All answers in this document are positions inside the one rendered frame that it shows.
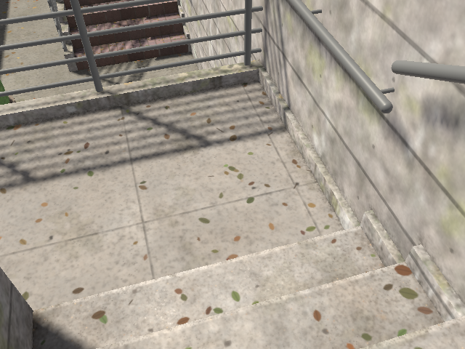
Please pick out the stairs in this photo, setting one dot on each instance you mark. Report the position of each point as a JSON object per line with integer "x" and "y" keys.
{"x": 326, "y": 292}
{"x": 121, "y": 17}

